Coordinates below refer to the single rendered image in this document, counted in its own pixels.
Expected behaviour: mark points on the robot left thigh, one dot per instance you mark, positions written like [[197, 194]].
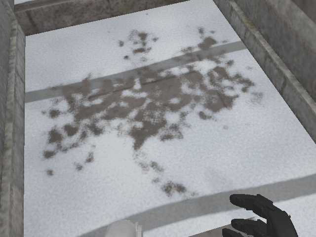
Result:
[[124, 228]]

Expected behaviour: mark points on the robot right hand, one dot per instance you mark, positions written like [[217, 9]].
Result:
[[278, 223]]

